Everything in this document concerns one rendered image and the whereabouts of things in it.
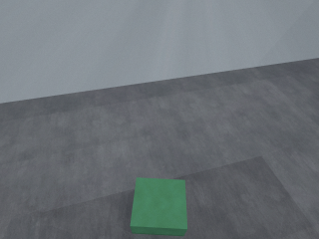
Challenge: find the carton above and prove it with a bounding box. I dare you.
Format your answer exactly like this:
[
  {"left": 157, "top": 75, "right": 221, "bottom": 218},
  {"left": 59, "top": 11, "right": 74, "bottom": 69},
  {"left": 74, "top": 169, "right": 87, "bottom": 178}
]
[{"left": 130, "top": 177, "right": 187, "bottom": 237}]

